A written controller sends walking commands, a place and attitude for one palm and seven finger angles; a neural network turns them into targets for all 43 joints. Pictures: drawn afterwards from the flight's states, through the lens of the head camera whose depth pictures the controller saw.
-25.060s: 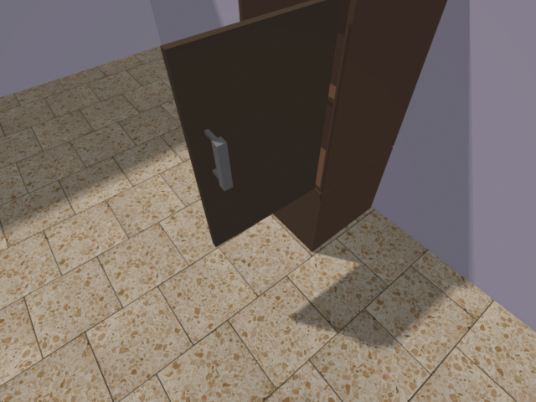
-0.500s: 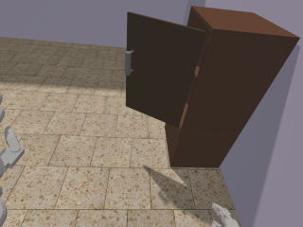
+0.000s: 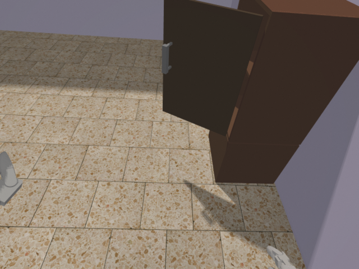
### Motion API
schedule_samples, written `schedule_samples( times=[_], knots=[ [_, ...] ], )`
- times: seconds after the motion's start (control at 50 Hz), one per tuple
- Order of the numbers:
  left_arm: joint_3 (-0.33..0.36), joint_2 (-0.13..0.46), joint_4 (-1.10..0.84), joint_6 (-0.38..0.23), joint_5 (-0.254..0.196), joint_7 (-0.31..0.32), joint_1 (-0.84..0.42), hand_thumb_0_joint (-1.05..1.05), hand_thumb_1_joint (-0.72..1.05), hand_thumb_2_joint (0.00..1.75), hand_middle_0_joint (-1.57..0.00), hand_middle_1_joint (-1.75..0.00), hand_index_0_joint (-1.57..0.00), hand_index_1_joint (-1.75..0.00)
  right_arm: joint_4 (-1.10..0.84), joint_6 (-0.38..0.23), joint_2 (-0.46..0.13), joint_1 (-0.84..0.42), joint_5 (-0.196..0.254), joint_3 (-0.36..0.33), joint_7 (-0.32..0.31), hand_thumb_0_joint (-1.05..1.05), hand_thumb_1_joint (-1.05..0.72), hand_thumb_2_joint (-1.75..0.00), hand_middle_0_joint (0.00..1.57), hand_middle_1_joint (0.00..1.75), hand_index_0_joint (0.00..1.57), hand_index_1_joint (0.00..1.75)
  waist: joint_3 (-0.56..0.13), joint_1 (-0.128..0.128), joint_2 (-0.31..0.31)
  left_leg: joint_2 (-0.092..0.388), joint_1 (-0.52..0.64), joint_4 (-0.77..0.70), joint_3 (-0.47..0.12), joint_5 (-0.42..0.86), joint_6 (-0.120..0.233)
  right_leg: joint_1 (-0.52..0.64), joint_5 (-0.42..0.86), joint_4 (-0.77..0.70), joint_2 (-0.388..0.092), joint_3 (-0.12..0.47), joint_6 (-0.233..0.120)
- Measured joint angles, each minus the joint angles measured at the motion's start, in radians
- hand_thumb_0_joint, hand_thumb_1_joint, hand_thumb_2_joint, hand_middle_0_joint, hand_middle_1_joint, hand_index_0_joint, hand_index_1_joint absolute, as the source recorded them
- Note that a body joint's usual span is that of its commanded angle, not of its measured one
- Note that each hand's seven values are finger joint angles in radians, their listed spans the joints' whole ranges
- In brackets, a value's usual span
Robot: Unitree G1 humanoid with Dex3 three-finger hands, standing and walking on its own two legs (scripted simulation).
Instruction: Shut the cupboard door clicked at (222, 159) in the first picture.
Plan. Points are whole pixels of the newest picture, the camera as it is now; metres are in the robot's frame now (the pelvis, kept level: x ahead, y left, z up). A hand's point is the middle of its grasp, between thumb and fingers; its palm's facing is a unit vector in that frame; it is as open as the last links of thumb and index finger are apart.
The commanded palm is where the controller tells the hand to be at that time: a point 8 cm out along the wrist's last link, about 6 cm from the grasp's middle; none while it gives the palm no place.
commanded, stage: stop stepping back and stand still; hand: left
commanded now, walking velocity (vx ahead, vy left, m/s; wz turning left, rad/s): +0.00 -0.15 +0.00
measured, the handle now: (167, 57) +0.98 +0.06 +0.01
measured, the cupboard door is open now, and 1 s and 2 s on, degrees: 61 61 61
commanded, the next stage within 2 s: let the arm hang, fingers relaxed in 0.06 s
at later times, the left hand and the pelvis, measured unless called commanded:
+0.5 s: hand out of the picture +0.08 +0.16 -0.16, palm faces +0.10 -0.98 -0.15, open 6.8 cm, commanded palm none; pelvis +0.00 -0.01 +0.00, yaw +3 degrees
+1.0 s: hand out of the picture -0.02 +0.17 -0.16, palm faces +0.05 -0.98 -0.18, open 7.4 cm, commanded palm none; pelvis +0.01 +0.01 +0.01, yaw +1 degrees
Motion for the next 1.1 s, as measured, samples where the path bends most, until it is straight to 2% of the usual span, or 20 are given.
schedule_samples(
  times=[0.06, 0.08, 0.12, 0.16, 0.2, 0.24, 0.3, 0.36, 0.42, 0.44, 0.46, 0.52, 0.6, 0.7, 0.86, 1.1],
  knots=[
    [0.027, 0.029, -0.041, -0.014, 0.0, -0.005, 0.037, 0.01, 0.89, 0.9, -0.21, -0.3, -0.2, -0.3, -0.023, -0.006, 0.029, 0.004, 0.003, 0.027, 0.025, 0.01, -0.9, -0.9, 0.21, 0.3, 0.21, 0.3, 0.006, 0.006, 0.015, 0.018, -0.003, 0.005, -0.003, -0.006, -0.013, 0.044, 0.079, -0.148, 0.014, -0.024, 0.008],
    [0.034, 0.034, -0.045, -0.021, 0.001, -0.006, 0.045, 0.01, 0.89, 0.9, -0.21, -0.3, -0.2, -0.3, -0.029, -0.006, 0.033, 0.002, 0.004, 0.033, 0.031, 0.01, -0.9, -0.9, 0.21, 0.3, 0.21, 0.3, 0.009, 0.01, 0.025, 0.026, -0.01, 0.019, -0.003, -0.015, -0.018, 0.052, 0.129, -0.179, 0.021, -0.028, -0.008],
    [0.03, 0.028, -0.033, -0.03, 0.001, -0.011, 0.043, 0.01, 0.89, 0.9, -0.21, -0.3, -0.21, -0.3, -0.027, 0.001, 0.031, -0.005, 0.007, 0.037, 0.04, 0.01, -0.9, -0.9, 0.21, 0.3, 0.21, 0.3, 0.014, 0.014, 0.059, 0.043, -0.022, 0.045, -0.017, -0.036, -0.017, 0.056, 0.148, -0.186, 0.039, -0.043, -0.048],
    [0.017, 0.014, -0.017, -0.028, -0.003, -0.01, 0.044, 0.01, 0.89, 0.9, -0.21, -0.3, -0.21, -0.31, -0.017, 0.013, 0.024, -0.012, 0.013, 0.033, 0.045, 0.01, -0.9, -0.9, 0.21, 0.3, 0.21, 0.3, 0.004, 0.023, 0.075, 0.027, -0.049, 0.101, -0.04, -0.088, -0.001, 0.049, 0.135, -0.184, 0.043, -0.044, -0.067],
    [-0.06, -0.009, 0.129, -0.024, 0.039, -0.054, -0.032, 0.0, 0.89, 0.9, -0.21, -0.3, -0.2, -0.3, 0.026, 0.009, -0.005, -0.025, 0.009, 0.009, 0.075, 0.01, -0.9, -0.9, 0.21, 0.3, 0.21, 0.3, -0.014, 0.031, 0.097, -0.001, -0.102, 0.189, -0.047, -0.155, 0.007, 0.032, 0.125, -0.175, 0.023, -0.057, -0.068],
    [-0.163, -0.059, 0.355, 0.046, 0.053, -0.106, -0.136, 0.0, 0.9, 0.9, -0.2, -0.3, -0.2, -0.3, 0.057, 0.051, -0.043, -0.045, 0.006, -0.002, 0.087, 0.01, -0.9, -0.9, 0.21, 0.3, 0.21, 0.3, -0.017, 0.039, 0.116, -0.026, -0.112, 0.182, -0.033, -0.16, 0.009, 0.015, 0.107, -0.14, -0.006, -0.066, -0.059],
    [-0.292, -0.145, 0.708, 0.15, 0.058, -0.146, -0.245, 0.0, 0.9, 0.9, -0.2, -0.3, -0.19, -0.3, 0.079, 0.1, -0.082, -0.07, -0.004, -0.005, 0.093, 0.01, -0.9, -0.9, 0.21, 0.3, 0.21, 0.3, 0.006, 0.031, 0.134, -0.036, -0.081, 0.101, -0.03, -0.006, 0.024, -0.005, 0.072, -0.073, -0.025, -0.079, -0.047],
    [-0.388, -0.213, 1.009, 0.208, 0.062, -0.167, -0.281, 0.0, 0.91, 0.9, -0.2, -0.3, -0.19, -0.3, 0.118, 0.125, -0.072, -0.09, -0.016, 0.002, 0.091, 0.01, -0.9, -0.9, 0.21, 0.3, 0.21, 0.3, 0.042, 0.014, 0.086, -0.048, -0.058, 0.088, -0.019, -0.043, 0.024, 0.0, 0.068, -0.059, -0.038, -0.069, -0.041],
    [-0.449, -0.279, 1.229, 0.227, 0.057, -0.181, -0.263, 0.01, 0.91, 0.9, -0.2, -0.3, -0.19, -0.3, 0.163, 0.129, -0.051, -0.082, -0.02, 0.012, 0.085, 0.01, -0.91, -0.9, 0.21, 0.3, 0.21, 0.29, 0.066, 0.005, 0.04, -0.039, -0.031, 0.042, -0.016, -0.024, 0.019, 0.03, 0.099, -0.117, -0.024, -0.067, -0.046],
    [-0.42, -0.296, 1.264, 0.209, 0.032, -0.167, -0.26, -0.02, 0.94, 0.9, -0.2, -0.3, -0.2, -0.3, 0.182, 0.128, -0.042, -0.071, -0.02, 0.012, 0.081, 0.01, -0.91, -0.9, 0.21, 0.3, 0.2, 0.29, 0.069, 0.008, 0.031, -0.034, -0.028, 0.026, -0.023, -0.013, 0.017, 0.042, 0.114, -0.147, -0.017, -0.075, -0.048],
    [-0.4, -0.294, 1.286, 0.19, 0.027, -0.155, -0.265, -0.05, 0.98, 0.9, -0.21, -0.3, -0.2, -0.3, 0.205, 0.128, -0.033, -0.057, -0.019, 0.013, 0.077, 0.01, -0.91, -0.9, 0.2, 0.3, 0.2, 0.29, 0.071, 0.017, 0.022, -0.03, -0.024, 0.008, -0.03, -0.002, 0.015, 0.054, 0.13, -0.178, -0.01, -0.082, -0.051],
    [-0.396, -0.26, 1.361, 0.169, 0.045, -0.158, -0.269, -0.08, 1.01, 0.9, -0.21, -0.3, -0.2, -0.3, 0.277, 0.135, -0.013, -0.024, -0.022, 0.009, 0.071, 0.01, -0.91, -0.9, 0.2, 0.3, 0.2, 0.29, 0.063, 0.039, 0.015, -0.019, -0.004, -0.044, -0.04, 0.028, 0.011, 0.091, 0.174, -0.262, 0.007, -0.093, -0.054],
    [-0.405, -0.234, 1.468, 0.167, 0.051, -0.163, -0.246, -0.06, 0.99, 0.9, -0.21, -0.3, -0.2, -0.3, 0.342, 0.135, 0.0, 0.009, -0.018, 0.002, 0.065, 0.01, -0.91, -0.9, 0.2, 0.3, 0.2, 0.29, 0.047, 0.039, 0.035, -0.016, 0.031, -0.094, -0.031, 0.048, 0.013, 0.13, 0.208, -0.33, 0.016, -0.086, -0.051],
    [-0.41, -0.229, 1.565, 0.166, 0.05, -0.159, -0.213, -0.03, 0.94, 0.9, -0.2, -0.3, -0.2, -0.3, 0.399, 0.128, 0.016, 0.042, -0.012, 0.001, 0.062, 0.01, -0.91, -0.9, 0.2, 0.3, 0.2, 0.29, 0.037, 0.035, 0.064, -0.022, 0.071, -0.136, -0.012, 0.063, 0.02, 0.161, 0.227, -0.367, 0.014, -0.068, -0.043],
    [-0.417, -0.266, 1.633, 0.16, 0.048, -0.151, -0.182, 0.0, 0.92, 0.9, -0.2, -0.3, -0.19, -0.3, 0.462, 0.122, 0.052, 0.081, -0.007, 0.007, 0.059, 0.01, -0.91, -0.9, 0.2, 0.3, 0.2, 0.29, 0.03, 0.036, 0.083, -0.031, 0.093, -0.159, 0.012, 0.069, 0.033, 0.168, 0.235, -0.375, 0.005, -0.044, -0.03],
    [-0.423, -0.336, 1.642, 0.151, 0.051, -0.148, -0.182, 0.0, 0.91, 0.9, -0.2, -0.3, -0.19, -0.3, 0.485, 0.109, 0.085, 0.105, -0.006, 0.005, 0.052, 0.0, -0.91, -0.9, 0.2, 0.3, 0.2, 0.29, 0.022, 0.034, 0.063, -0.049, 0.087, -0.158, 0.029, 0.066, 0.049, 0.146, 0.226, -0.348, -0.013, -0.027, -0.015]
  ],
)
